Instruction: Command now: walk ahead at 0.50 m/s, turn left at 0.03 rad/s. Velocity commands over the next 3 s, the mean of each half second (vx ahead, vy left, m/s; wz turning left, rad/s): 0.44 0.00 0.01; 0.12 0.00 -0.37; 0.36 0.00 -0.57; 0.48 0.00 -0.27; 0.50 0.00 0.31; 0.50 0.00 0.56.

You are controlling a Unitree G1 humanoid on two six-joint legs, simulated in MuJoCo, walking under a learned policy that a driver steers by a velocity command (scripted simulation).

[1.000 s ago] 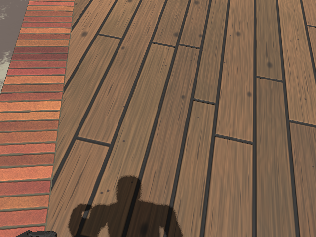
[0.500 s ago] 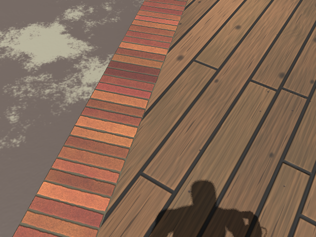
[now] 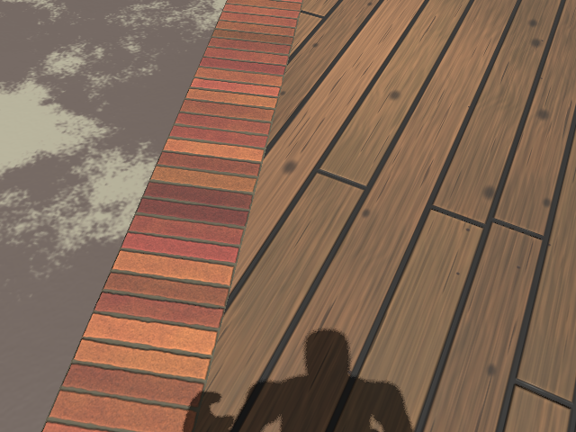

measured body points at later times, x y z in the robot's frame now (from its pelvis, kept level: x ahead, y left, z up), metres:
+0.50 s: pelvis +0.27 -0.07 +0.00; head +0.30 -0.08 +0.45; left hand +0.31 +0.21 -0.12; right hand +0.44 -0.33 -0.11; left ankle +0.40 +0.10 -0.69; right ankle +0.25 -0.14 -0.75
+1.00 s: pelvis +0.37 -0.06 -0.01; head +0.40 -0.08 +0.43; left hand +0.55 +0.19 -0.12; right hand +0.46 -0.37 -0.13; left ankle +0.47 +0.06 -0.75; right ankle +0.36 -0.18 -0.73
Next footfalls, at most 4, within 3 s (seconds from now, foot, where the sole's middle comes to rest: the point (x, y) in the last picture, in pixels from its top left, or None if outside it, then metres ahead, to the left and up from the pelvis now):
0.18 right None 0.29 -0.15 -0.78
0.66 left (255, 424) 0.51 0.05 -0.78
1.06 right None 0.38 -0.18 -0.78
1.54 left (317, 324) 0.75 -0.11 -0.78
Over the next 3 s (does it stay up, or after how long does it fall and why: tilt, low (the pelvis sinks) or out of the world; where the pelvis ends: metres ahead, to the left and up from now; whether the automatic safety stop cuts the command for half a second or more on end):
stays up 1.27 -0.59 -0.02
